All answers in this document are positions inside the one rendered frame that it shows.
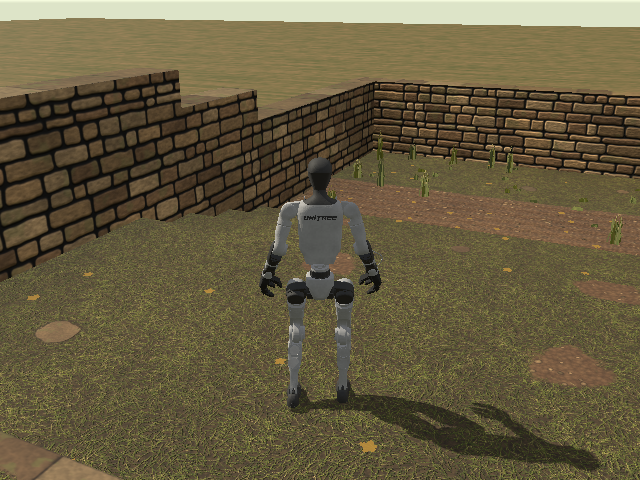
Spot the right robot forearm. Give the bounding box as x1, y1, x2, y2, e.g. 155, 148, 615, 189
359, 240, 379, 276

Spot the humanoid robot torso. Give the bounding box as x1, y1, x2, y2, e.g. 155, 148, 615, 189
297, 196, 343, 300

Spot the left robot upper arm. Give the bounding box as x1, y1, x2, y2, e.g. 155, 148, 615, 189
272, 201, 299, 256

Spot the humanoid robot head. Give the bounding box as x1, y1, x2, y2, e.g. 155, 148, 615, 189
303, 157, 337, 205

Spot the robot right hand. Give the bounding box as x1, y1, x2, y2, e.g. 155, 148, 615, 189
358, 271, 382, 294

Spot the robot left hand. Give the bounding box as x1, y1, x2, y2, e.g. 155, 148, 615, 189
259, 274, 282, 297

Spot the left robot forearm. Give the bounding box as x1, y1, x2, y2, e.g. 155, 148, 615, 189
262, 241, 282, 279

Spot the right robot upper arm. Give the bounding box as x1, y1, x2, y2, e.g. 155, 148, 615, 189
341, 201, 370, 255

